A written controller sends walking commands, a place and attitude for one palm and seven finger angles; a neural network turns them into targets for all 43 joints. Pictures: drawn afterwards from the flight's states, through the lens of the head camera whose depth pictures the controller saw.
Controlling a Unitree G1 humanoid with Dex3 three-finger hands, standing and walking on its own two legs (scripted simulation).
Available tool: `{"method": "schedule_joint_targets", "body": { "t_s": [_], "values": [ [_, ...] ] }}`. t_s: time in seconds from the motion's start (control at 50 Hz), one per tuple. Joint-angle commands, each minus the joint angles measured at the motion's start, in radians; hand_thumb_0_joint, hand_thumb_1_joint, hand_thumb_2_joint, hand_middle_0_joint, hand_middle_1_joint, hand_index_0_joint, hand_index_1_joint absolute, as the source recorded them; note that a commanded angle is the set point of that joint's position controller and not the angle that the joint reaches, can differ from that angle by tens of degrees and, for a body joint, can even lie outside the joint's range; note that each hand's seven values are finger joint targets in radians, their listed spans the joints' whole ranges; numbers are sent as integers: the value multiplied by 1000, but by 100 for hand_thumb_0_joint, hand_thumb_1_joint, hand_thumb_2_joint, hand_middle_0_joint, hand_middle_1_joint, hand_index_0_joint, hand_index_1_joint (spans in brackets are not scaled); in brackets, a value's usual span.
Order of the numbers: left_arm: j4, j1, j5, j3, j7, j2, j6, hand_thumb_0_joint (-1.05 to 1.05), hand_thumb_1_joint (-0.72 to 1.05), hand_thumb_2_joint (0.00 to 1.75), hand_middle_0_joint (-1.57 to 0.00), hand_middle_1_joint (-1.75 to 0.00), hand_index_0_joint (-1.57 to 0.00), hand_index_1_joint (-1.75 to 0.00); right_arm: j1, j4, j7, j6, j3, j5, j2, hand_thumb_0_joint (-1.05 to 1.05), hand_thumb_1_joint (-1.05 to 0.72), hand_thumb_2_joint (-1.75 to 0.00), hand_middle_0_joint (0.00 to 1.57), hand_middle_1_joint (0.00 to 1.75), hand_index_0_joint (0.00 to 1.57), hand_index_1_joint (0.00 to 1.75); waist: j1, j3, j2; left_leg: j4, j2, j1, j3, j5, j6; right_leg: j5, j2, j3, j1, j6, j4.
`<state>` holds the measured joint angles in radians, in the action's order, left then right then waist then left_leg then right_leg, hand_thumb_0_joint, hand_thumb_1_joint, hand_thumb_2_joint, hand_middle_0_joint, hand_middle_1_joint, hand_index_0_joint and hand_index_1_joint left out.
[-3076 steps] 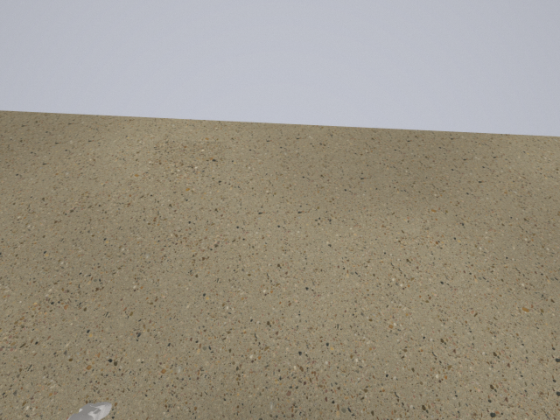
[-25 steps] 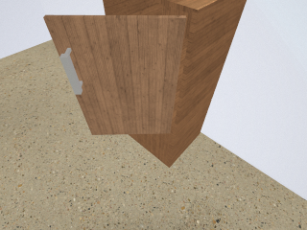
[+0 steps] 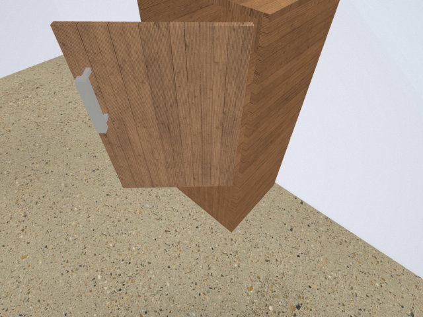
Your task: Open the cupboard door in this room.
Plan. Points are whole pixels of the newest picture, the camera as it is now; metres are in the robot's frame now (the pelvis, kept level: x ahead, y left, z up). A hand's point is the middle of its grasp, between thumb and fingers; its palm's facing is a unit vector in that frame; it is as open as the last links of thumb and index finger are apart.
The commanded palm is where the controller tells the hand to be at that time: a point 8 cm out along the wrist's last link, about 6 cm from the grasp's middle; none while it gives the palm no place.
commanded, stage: shuffle to correct the standing spot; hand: left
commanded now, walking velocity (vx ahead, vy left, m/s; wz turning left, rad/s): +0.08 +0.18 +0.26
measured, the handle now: (95, 101) +0.56 +0.33 +0.08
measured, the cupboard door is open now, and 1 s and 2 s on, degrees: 44 44 44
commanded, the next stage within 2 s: come to a stop and stand still in 0.20 s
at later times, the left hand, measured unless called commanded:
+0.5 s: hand out of the picture +0.03 +0.25 -0.18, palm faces +0.10 -0.97 -0.21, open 7.4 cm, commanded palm none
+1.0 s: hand out of the picture +0.04 +0.20 -0.16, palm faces +0.05 -0.97 -0.25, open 7.4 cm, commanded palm none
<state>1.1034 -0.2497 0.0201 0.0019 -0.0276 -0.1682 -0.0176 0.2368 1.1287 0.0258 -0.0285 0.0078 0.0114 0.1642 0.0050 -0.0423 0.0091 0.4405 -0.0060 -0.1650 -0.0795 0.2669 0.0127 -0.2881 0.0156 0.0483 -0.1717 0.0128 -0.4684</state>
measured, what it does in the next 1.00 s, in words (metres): steps on the spot: right foot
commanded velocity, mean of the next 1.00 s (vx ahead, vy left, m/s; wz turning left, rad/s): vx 0.00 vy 0.00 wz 0.03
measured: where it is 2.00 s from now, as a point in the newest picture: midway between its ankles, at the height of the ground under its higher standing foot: outside the picture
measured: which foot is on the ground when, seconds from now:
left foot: down 0.00-1.00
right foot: down 0.00-0.26, up 0.28-0.66, down 0.68-1.00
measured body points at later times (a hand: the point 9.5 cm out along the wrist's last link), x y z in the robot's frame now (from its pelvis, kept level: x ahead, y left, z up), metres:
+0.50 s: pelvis +0.02 +0.06 +0.00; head +0.05 +0.08 +0.45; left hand +0.03 +0.30 -0.16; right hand +0.08 -0.16 -0.15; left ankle +0.02 +0.13 -0.74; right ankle +0.01 -0.06 -0.70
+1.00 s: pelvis +0.03 +0.02 +0.00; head +0.04 -0.01 +0.45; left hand +0.04 +0.25 -0.14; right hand +0.06 -0.20 -0.17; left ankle +0.02 +0.13 -0.74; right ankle +0.02 -0.06 -0.74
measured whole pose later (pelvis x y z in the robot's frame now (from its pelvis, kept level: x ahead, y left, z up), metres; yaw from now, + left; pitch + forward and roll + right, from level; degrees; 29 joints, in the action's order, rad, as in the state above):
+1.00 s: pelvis +0.03 +0.02 +0.00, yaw +4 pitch -1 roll +1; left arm 1.07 -0.29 0.01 0.03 -0.03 -0.15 -0.03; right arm 0.29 1.05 0.02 -0.01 0.01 0.01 0.18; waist -0.02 -0.02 -0.05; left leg 0.47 -0.01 -0.20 -0.11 0.26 0.01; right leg -0.31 -0.01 0.06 -0.20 0.05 -0.52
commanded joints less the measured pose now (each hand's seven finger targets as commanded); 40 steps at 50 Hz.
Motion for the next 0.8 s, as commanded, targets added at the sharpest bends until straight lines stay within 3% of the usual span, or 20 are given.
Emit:
{"method": "schedule_joint_targets", "body": {
  "t_s": [0.0, 0.06, 0.1, 0.14, 0.2, 0.22, 0.24, 0.26, 0.3, 0.34, 0.38, 0.48, 0.58, 0.62, 0.66, 0.68, 0.7, 0.72, 0.76, 0.78],
  "values": [
    [-44, -90, -1, -46, -8, -149, 0, 0, 90, 90, -20, -30, -20, -30, 39, -64, -2, 10, -21, 6, 93, 0, -90, -90, 20, 30, 20, 30, 24, -4, 52, 30, -52, -126, 54, -69, 10, 142, 180, -151, 40, 60, 71],
    [-60, -135, 3, -74, -12, -198, 5, 0, 90, 90, -20, -30, -20, -30, 2, -110, -6, 28, -32, 8, 85, 0, -90, -90, 20, 30, 20, 30, 49, -39, 179, 234, -10, -269, 12, 132, -11, 180, 336, -294, 68, 151, 155],
    [-74, -153, 11, -89, -19, -196, 1, 0, 90, 90, -20, -30, -20, -30, -44, -146, -11, 27, -40, 7, 86, 0, -90, -90, 20, 30, 20, 30, 67, -48, 165, 376, -31, -367, 47, 241, -13, 372, 404, -320, 101, 213, 141],
    [-94, -119, 16, -94, -17, -204, 0, 0, 90, 90, -20, -30, -20, -30, -45, -163, -19, 26, -42, -1, 74, 0, -90, -90, 20, 30, 20, 30, 51, -10, 131, 319, -37, -322, 49, 228, -18, 489, 371, -227, 101, 193, 81],
    [-119, -50, 5, -95, -13, -203, 11, 0, 90, 90, -20, -30, -20, -30, 78, -128, -22, 22, -42, 2, 63, 0, -90, -90, 20, 30, 20, 30, -14, 34, 106, 37, 11, -1, -39, -43, -18, 332, 260, -89, -84, 94, -33],
    [-133, -42, 4, -90, -10, -177, 19, 0, 90, 90, -20, -30, -20, -30, 129, -117, -19, 20, -50, 9, 108, 0, -90, -90, 20, 30, 20, 30, -35, 48, 1, -6, -54, 99, 30, -137, 10, 177, 186, -27, -173, 54, -146],
    [-156, -40, 1, -85, -5, -120, 29, 0, 90, 90, -20, -30, -20, -30, 166, -125, -16, 22, -70, 22, 193, 0, -90, -90, 20, 30, 20, 30, -43, 59, -255, -70, -250, 138, 287, -226, 115, -187, 58, 86, -318, -3, -337],
    [-177, 0, 12, -74, -11, -91, 38, 0, 90, 90, -20, -30, -20, -30, 195, -130, -15, 32, -75, 19, 213, 0, -90, -90, 20, 30, 20, 30, -64, 32, -305, -172, -332, 50, 369, -145, 198, -411, 21, 57, -351, 1, -539],
    [-171, 42, 10, -71, -2, -86, 34, 0, 90, 90, -20, -30, -20, -30, 118, -159, -4, 25, -62, 18, 167, 0, -90, -90, 20, 30, 20, 30, -42, -21, -149, -204, -317, -32, 388, -17, 239, -285, 72, -20, -419, 20, -693],
    [-125, -29, 12, -60, 3, -56, 33, 0, 90, 90, -20, -30, -20, -30, 51, -182, 1, 5, -44, 18, 120, 0, -90, -90, 20, 30, 20, 30, 5, -18, -55, -213, -263, -79, 277, -161, 195, -131, 90, -33, -352, -2, -671],
    [-97, -84, 6, -48, 3, -38, 33, 0, 90, 90, -20, -30, -20, -30, 46, -171, 10, -16, -37, 12, 106, 0, -90, -90, 20, 30, 20, 30, 24, 38, -55, -185, -250, -34, 200, -411, 191, -95, 87, -37, -278, -23, -555],
    [-90, -43, 1, -30, -5, -38, 35, 0, 90, 90, -20, -30, -20, -30, 80, -125, 21, -15, -44, 13, 116, 0, -90, -90, 20, 30, 20, 30, -8, 53, -42, -141, -272, 46, 195, -577, 190, -119, 59, -32, -190, -31, -299],
    [-85, -27, -1, -32, -7, -44, 34, 0, 90, 90, -20, -30, -20, -30, 80, -94, 21, 0, -50, 14, 111, 0, -90, -90, 20, 30, 20, 30, -12, 49, -86, -100, -255, 29, 200, -524, 157, -67, 43, -25, -108, -20, -108],
    [-72, -59, -2, -33, -8, -60, 26, 0, 90, 90, -20, -30, -20, -30, 65, -88, 19, 0, -47, 7, 106, 0, -90, -90, 20, 30, 20, 30, 9, 62, -62, -60, -213, -14, 180, -417, 110, 67, 57, -48, -15, -12, 36],
    [-65, -57, -3, -25, -11, -81, 13, 0, 90, 90, -20, -30, -20, -30, 60, -83, 10, -2, -37, 1, 66, 0, -90, -90, 20, 30, 20, 30, 0, 25, -5, -67, -133, -79, 136, -226, 47, 221, 116, -116, 20, 18, 75],
    [-56, -66, 9, -19, -44, -96, 24, 0, 90, 90, -20, -30, -20, -30, 41, -128, 4, 6, -40, -11, 157, 0, -90, -90, 20, 30, 20, 30, -16, 27, -24, 20, -159, -27, 93, -333, 14, 164, 87, -63, -68, 10, -12],
    [-99, -44, -4, -18, -39, -99, 22, 0, 90, 90, -20, -30, -20, -30, 75, -138, -4, 8, -34, 7, 133, 0, -90, -90, 20, 30, 20, 30, -15, 95, -128, -54, -160, -73, 173, -87, 24, -67, 53, -52, -48, 23, -55],
    [-116, -52, -1, -16, -28, -95, 23, 0, 90, 90, -20, -30, -20, -30, 55, -160, -7, 10, -36, 11, 144, 0, -90, -90, 20, 30, 20, 30, -4, 41, -164, -125, -171, -130, 209, 108, 46, -102, 23, -34, -92, 24, -80],
    [-121, -53, 5, -9, -10, -96, 10, 0, 90, 90, -20, -30, -20, -30, 25, -187, -11, 7, -28, 11, 125, 0, -90, -90, 20, 30, 20, 30, 14, -24, -139, -143, -146, -201, 197, 157, 66, -31, 30, -40, -77, 29, -39],
    [-113, -64, 1, -5, -8, -92, -3, 0, 90, 90, -20, -30, -20, -30, 29, -188, -12, 2, -24, 9, 108, 0, -90, -90, 20, 30, 20, 30, 11, -11, -66, -100, -121, -180, 161, 77, 59, 19, 50, -73, -58, 37, 5]
  ]
}}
